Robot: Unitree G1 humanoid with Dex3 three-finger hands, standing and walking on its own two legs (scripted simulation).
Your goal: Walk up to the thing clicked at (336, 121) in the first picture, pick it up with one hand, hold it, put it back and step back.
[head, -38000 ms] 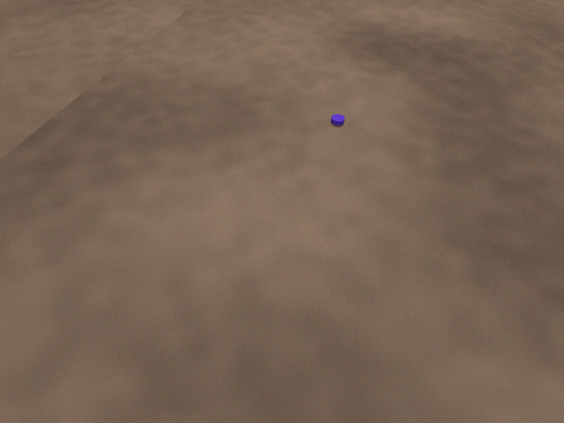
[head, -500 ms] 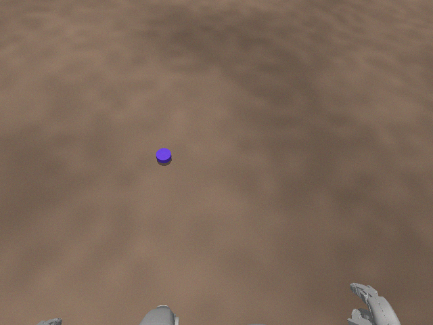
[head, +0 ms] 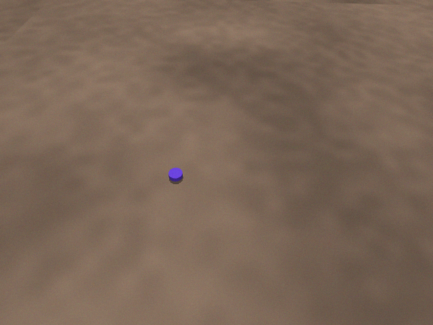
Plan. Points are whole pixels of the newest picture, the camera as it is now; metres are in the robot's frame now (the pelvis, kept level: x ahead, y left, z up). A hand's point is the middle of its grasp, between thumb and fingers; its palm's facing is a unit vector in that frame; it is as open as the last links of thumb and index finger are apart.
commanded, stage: step back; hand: left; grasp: from above
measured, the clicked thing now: (175, 174) +1.06 +0.20 -0.75
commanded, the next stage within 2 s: stand in 0.70 s
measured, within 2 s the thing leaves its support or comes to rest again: neither
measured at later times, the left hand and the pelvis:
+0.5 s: hand out of the picture +0.13 +0.26 -0.16, palm faces +0.05 -0.94 -0.34, open 7.4 cm; pelvis +0.05 +0.00 -0.01, yaw +2 degrees
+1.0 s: hand out of the picture +0.16 +0.25 -0.14, palm faces +0.01 -0.95 -0.32, open 7.3 cm; pelvis +0.06 +0.00 +0.01, yaw +2 degrees
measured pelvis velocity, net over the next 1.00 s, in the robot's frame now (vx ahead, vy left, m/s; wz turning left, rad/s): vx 0.06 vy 0.00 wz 0.03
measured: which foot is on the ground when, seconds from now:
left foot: down 0.00-0.16, up 0.18-0.38, down 0.40-1.00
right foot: up 0.00-0.12, down 0.14-1.00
